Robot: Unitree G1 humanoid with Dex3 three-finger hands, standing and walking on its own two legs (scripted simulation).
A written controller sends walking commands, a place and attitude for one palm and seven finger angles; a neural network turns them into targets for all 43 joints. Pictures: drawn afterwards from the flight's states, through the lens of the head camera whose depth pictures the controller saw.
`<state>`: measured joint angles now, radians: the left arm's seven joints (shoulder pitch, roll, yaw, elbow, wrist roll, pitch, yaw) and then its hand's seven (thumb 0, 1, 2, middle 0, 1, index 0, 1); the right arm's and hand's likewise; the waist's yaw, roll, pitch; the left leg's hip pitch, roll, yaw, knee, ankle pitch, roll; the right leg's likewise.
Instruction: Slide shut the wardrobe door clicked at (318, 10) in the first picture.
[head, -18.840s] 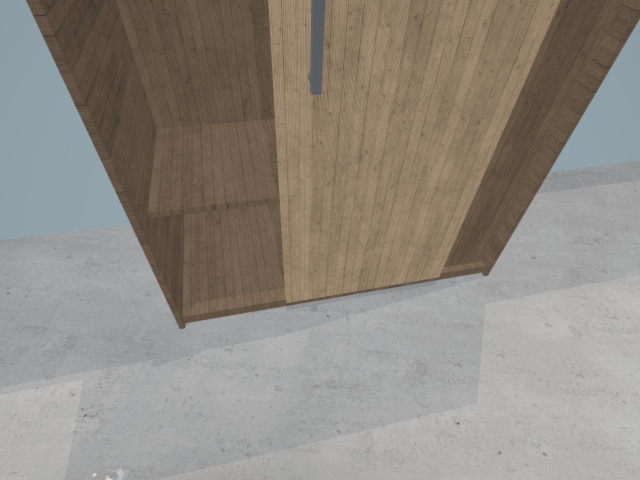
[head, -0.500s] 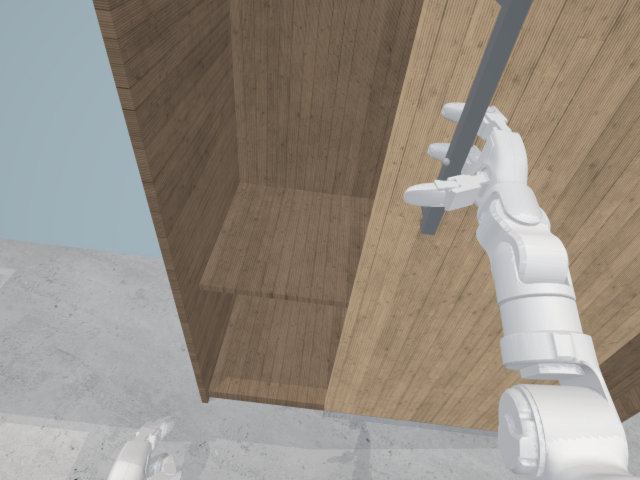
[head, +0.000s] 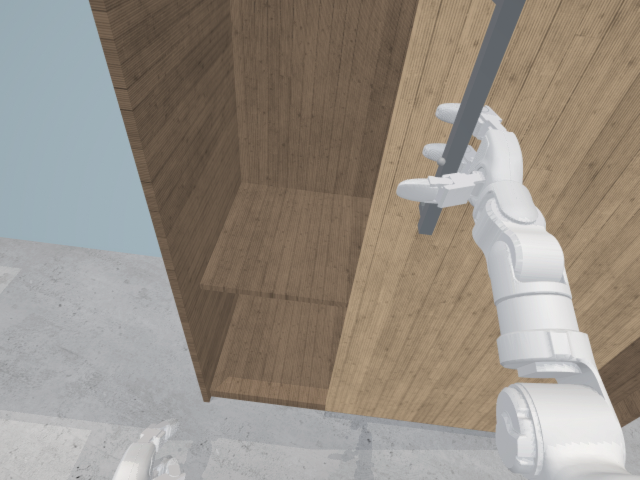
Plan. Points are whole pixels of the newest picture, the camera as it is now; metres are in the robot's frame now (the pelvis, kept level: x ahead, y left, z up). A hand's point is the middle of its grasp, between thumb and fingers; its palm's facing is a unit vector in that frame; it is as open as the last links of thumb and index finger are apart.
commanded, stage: grip the handle and tug to test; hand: right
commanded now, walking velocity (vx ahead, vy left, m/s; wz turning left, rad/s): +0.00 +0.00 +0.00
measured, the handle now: (456, 130) +0.48 -0.12 +0.25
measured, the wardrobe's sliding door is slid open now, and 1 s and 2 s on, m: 0.36 0.36 0.36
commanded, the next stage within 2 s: tug the door sideways, standing still in 1.26 s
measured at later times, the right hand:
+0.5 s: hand (442, 160) +0.42 -0.09 +0.24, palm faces +0.03 +1.00 +0.00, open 6.1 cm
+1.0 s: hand (440, 161) +0.42 -0.09 +0.24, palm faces +0.05 +1.00 -0.01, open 5.6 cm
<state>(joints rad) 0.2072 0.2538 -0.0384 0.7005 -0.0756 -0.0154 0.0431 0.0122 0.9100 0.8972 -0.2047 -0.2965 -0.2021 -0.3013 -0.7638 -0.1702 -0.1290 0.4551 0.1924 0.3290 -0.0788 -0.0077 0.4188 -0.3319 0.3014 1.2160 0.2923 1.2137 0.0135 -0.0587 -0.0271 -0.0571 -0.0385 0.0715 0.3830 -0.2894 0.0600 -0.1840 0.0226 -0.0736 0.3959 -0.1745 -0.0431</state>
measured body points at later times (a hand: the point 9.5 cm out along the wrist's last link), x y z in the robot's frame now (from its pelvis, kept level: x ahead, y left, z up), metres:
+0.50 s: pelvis +0.00 +0.00 +0.00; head -0.02 +0.02 +0.45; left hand +0.14 +0.24 -0.11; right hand +0.41 -0.15 +0.24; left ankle -0.05 +0.07 -0.74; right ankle +0.03 -0.09 -0.74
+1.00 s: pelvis +0.01 +0.00 +0.00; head -0.02 +0.03 +0.45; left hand +0.15 +0.24 -0.11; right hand +0.41 -0.15 +0.24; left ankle -0.05 +0.07 -0.74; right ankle +0.03 -0.09 -0.74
